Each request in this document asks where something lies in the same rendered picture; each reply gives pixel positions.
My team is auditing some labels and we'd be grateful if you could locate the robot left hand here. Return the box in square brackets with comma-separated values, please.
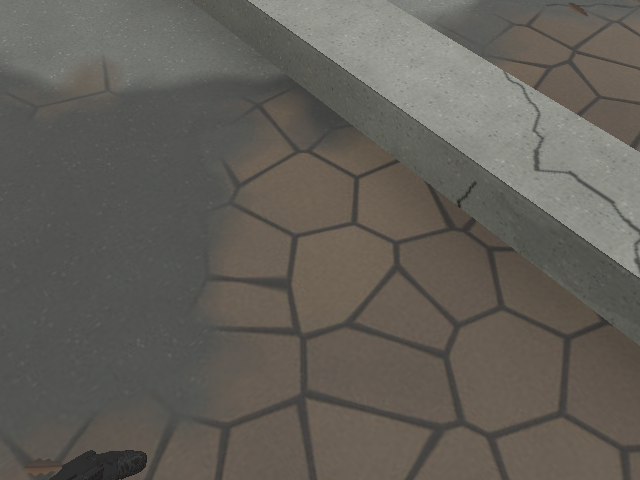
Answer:
[49, 450, 147, 480]

